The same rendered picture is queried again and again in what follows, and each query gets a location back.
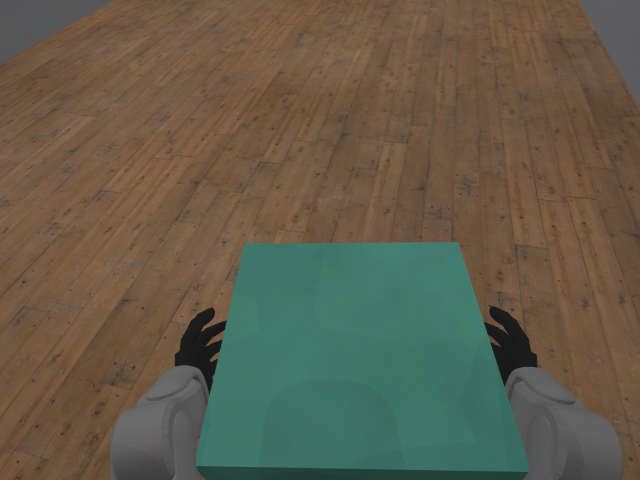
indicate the carton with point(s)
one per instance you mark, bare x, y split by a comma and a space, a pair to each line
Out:
357, 361

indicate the robot right hand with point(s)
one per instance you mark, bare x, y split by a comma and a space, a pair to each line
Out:
515, 349

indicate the right robot forearm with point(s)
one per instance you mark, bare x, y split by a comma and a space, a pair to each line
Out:
563, 441

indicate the left robot forearm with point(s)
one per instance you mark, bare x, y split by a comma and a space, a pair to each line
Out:
155, 440

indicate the robot left hand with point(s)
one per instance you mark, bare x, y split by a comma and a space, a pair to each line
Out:
193, 349

